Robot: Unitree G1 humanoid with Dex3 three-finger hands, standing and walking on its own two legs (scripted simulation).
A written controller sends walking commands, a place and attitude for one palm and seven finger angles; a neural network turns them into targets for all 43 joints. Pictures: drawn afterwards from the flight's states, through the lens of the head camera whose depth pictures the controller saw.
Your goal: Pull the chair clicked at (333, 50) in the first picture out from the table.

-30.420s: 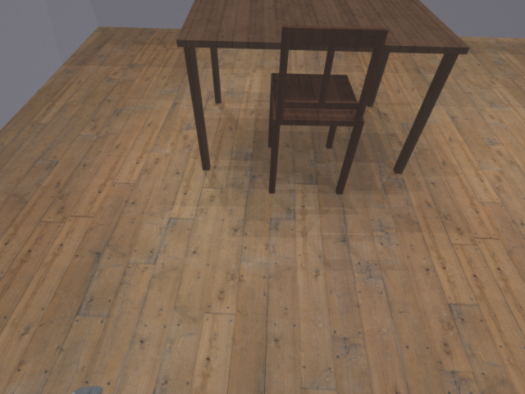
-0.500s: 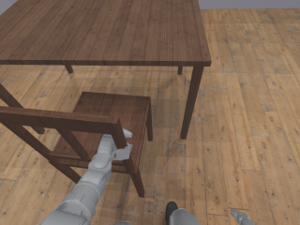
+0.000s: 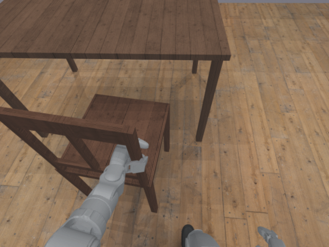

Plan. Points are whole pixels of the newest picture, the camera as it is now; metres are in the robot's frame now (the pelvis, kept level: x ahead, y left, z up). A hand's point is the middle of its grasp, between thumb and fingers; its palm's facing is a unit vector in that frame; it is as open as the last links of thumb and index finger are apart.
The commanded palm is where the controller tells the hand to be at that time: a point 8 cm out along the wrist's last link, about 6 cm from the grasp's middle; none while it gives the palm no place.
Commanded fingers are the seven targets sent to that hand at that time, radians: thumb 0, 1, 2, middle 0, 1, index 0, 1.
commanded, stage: step backward, pulling the chair out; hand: left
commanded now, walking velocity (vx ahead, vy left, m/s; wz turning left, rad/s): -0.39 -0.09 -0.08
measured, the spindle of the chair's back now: (85, 152) +0.40 +0.25 -0.09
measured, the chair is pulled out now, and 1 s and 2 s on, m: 0.28 0.39 0.53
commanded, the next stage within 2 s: stop walking, hand still on the chair in 1.62 s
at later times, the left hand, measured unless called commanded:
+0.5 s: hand (138, 185) +0.27 +0.07 -0.05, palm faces -0.16 -0.98 -0.14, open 6.1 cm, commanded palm +0.26 +0.13 -0.05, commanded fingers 0.00 0.90 0.90 -0.50 -1.45 -0.50 -1.45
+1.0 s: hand (133, 211) +0.21 +0.08 -0.05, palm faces -0.17 -0.98 -0.13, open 6.1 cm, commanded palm +0.21 +0.13 -0.05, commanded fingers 0.00 0.90 0.90 -0.50 -1.45 -0.50 -1.45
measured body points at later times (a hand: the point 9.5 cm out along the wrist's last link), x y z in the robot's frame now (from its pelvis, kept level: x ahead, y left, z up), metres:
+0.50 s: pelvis -0.06 +0.01 +0.00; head -0.01 -0.01 +0.45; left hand +0.28 +0.13 -0.04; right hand +0.04 -0.27 -0.12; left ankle -0.07 +0.14 -0.72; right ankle +0.07 -0.10 -0.72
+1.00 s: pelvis -0.11 +0.01 +0.00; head -0.08 +0.00 +0.45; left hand +0.22 +0.13 -0.04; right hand -0.03 -0.25 -0.12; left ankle -0.11 +0.14 -0.72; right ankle +0.00 -0.09 -0.72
